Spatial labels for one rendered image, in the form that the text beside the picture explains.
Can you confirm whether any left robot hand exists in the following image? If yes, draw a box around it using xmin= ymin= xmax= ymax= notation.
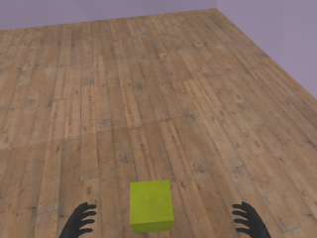
xmin=58 ymin=201 xmax=97 ymax=238

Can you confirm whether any right robot hand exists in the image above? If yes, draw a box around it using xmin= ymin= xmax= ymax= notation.
xmin=232 ymin=201 xmax=271 ymax=238

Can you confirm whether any carton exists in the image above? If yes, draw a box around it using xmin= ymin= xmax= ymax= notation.
xmin=130 ymin=179 xmax=174 ymax=233

